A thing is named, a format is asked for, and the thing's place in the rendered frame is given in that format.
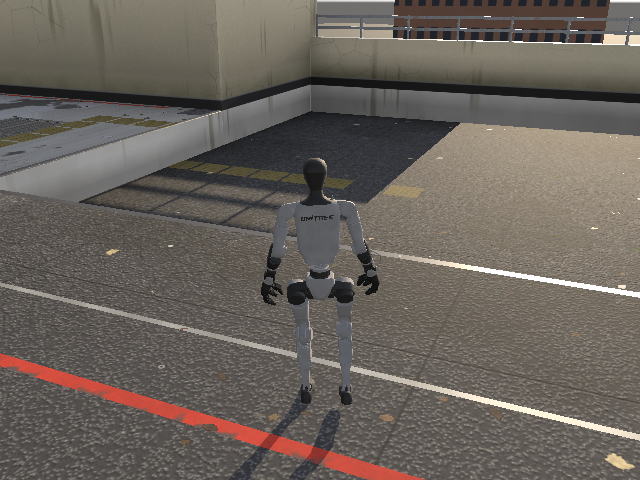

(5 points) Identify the robot right upper arm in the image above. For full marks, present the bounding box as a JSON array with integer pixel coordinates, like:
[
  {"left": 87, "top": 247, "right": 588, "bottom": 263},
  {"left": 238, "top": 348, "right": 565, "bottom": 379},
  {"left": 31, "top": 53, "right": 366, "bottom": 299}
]
[{"left": 337, "top": 200, "right": 367, "bottom": 255}]

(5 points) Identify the robot right forearm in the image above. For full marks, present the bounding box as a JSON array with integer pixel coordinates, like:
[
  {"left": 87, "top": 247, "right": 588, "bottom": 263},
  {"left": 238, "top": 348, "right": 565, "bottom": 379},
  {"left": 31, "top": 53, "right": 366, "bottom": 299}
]
[{"left": 357, "top": 239, "right": 377, "bottom": 277}]

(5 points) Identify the humanoid robot torso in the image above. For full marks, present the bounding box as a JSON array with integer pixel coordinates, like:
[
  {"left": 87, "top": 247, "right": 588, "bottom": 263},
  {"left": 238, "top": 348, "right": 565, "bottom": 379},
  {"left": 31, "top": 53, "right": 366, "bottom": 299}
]
[{"left": 294, "top": 195, "right": 341, "bottom": 300}]

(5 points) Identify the robot left forearm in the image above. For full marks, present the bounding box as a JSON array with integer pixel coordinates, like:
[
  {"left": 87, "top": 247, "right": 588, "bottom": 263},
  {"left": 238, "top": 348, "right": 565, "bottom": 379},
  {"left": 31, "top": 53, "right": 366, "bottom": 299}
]
[{"left": 263, "top": 243, "right": 281, "bottom": 285}]

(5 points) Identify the robot right hand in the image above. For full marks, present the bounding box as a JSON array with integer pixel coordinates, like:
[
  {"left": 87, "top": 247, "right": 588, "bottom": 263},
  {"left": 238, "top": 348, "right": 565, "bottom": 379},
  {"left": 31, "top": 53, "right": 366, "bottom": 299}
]
[{"left": 357, "top": 273, "right": 380, "bottom": 295}]

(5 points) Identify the robot left upper arm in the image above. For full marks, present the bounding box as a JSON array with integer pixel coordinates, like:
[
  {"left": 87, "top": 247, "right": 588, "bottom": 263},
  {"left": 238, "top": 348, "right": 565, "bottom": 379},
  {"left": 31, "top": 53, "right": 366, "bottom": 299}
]
[{"left": 271, "top": 202, "right": 296, "bottom": 259}]

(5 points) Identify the left robot thigh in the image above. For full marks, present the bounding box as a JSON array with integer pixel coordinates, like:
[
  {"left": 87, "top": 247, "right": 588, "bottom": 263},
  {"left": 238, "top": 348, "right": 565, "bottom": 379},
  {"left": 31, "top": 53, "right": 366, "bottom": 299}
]
[{"left": 287, "top": 279, "right": 313, "bottom": 345}]

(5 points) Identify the robot left hand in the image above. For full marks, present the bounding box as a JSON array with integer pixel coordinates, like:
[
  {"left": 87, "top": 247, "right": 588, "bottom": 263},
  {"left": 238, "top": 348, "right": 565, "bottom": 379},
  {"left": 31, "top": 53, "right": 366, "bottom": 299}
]
[{"left": 261, "top": 282, "right": 284, "bottom": 306}]

